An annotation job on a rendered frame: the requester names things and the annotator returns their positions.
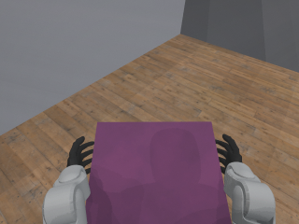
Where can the carton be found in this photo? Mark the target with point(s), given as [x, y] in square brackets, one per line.
[156, 172]

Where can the left robot forearm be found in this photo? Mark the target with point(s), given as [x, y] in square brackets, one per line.
[64, 203]

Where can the robot left hand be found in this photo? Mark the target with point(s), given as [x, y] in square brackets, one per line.
[75, 155]

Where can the robot right hand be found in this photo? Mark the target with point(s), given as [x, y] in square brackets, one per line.
[231, 155]

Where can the right robot forearm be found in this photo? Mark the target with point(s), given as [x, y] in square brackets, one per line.
[253, 202]

